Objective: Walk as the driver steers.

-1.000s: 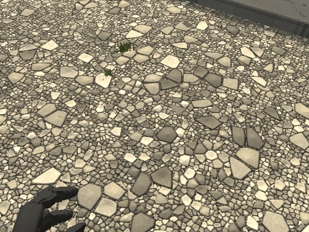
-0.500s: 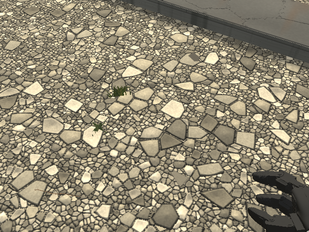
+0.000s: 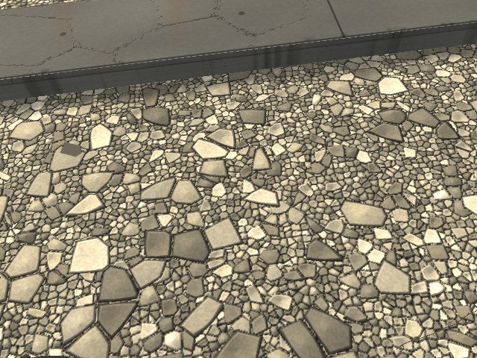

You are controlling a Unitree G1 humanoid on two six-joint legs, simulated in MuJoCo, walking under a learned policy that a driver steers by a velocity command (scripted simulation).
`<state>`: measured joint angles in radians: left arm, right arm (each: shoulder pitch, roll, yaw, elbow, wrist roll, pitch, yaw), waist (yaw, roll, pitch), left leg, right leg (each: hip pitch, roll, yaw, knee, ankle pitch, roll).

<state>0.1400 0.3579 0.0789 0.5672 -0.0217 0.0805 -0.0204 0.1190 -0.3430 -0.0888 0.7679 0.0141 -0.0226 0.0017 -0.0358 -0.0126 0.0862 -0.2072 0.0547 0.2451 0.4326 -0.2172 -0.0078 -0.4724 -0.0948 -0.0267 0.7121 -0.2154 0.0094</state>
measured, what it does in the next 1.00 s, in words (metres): steps on the spot: right foot, then left foot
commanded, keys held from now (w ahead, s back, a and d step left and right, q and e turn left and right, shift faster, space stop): e+shift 0.36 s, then q+shift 0.60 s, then w+q+shift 0.04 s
